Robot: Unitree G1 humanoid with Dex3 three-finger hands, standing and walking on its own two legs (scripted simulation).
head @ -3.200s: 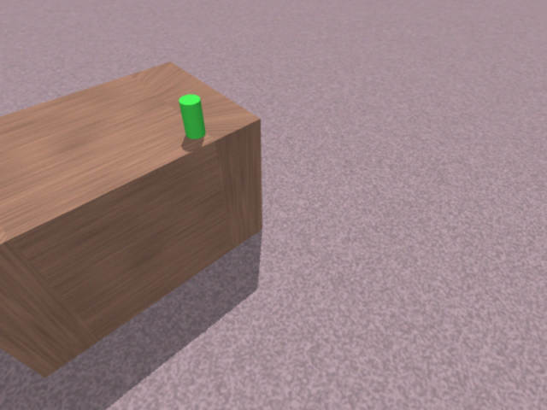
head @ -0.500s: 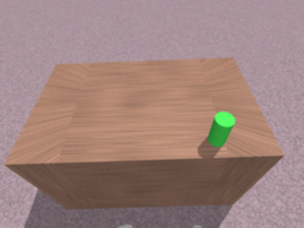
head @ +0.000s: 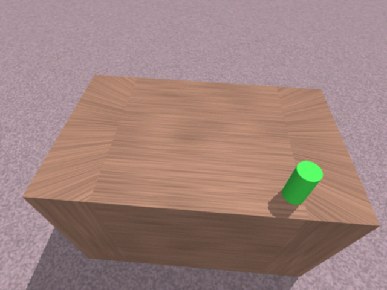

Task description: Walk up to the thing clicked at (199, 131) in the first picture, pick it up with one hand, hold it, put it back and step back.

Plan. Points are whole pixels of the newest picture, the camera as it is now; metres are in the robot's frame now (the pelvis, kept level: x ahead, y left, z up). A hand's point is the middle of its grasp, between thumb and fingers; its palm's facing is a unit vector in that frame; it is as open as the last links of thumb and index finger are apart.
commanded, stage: walk up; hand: right
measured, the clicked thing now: (300, 183) +0.42 -0.28 -0.09
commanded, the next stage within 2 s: stand in 1.18 s
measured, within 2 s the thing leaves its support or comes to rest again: neither
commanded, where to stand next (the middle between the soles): +0.06 +0.01 m, yaw -5 degrees
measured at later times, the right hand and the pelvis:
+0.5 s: hand out of the picture +0.10 -0.25 -0.12, palm faces +0.01 +0.94 -0.35, open 7.3 cm; pelvis +0.01 +0.01 +0.02, yaw -2 degrees
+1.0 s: hand out of the picture +0.09 -0.25 -0.13, palm faces +0.06 +0.94 -0.33, open 7.3 cm; pelvis +0.03 +0.01 +0.03, yaw -3 degrees
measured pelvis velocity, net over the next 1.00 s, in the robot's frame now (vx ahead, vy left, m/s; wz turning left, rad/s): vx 0.03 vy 0.01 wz -0.06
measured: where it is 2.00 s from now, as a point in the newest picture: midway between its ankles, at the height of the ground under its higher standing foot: outside the picture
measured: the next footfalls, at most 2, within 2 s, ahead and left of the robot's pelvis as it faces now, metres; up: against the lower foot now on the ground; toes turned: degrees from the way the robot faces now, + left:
none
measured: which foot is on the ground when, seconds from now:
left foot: down 0.00-1.00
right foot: down 0.00-1.00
